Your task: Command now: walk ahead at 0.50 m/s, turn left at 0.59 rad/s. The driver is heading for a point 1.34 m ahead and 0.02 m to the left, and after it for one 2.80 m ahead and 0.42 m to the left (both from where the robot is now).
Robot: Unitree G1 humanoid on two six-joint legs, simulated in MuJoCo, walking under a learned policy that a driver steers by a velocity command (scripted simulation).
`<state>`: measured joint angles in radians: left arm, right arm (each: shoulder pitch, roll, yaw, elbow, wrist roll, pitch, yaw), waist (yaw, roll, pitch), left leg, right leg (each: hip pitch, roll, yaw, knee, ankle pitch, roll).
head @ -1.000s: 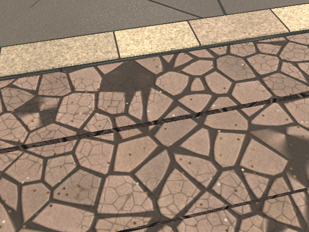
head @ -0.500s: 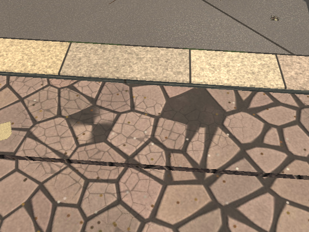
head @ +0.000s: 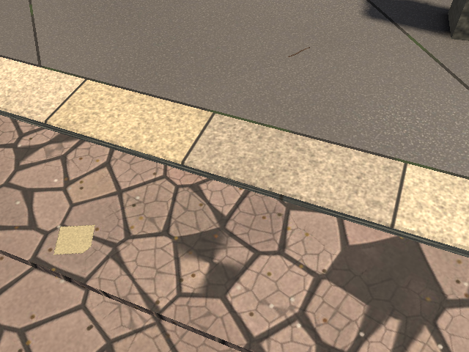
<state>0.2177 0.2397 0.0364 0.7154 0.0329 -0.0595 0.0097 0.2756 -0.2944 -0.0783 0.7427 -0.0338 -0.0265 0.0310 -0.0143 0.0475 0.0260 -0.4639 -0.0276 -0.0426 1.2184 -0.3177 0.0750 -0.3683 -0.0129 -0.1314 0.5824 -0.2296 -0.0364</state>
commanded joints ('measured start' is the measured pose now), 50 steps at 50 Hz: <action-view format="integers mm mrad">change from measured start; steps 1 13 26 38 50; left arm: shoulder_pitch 42 162 155 -159 125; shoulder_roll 78 173 100 35 176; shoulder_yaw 26 61 21 1 67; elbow -23 56 16 -67 17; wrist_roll -10 -11 4 6 -25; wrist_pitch -39 -29 32 53 39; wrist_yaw -9 1 -32 -48 -12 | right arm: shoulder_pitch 48 -296 10 160 12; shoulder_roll -33 -11 -52 -47 -46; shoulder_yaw -4 17 5 27 44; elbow -65 -173 -40 67 -53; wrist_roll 1 -7 15 9 9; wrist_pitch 21 25 -37 -66 -89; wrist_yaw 17 62 -26 -37 -21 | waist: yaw -13 75 42 -28 39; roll -139 -139 3 3 30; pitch -4 45 -92 70 -67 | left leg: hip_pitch -154 -130 349 511 -227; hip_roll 82 79 214 234 74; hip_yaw -23 140 -172 83 -26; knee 5 -532 -974 -1091 212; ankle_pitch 50 187 535 610 22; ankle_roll -19 -4 148 97 -46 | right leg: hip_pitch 120 340 -203 -527 267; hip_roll -257 -267 -120 -48 -239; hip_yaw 273 -76 122 93 666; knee -404 -394 669 480 -294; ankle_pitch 15 288 -70 56 105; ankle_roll -124 -72 41 -14 -316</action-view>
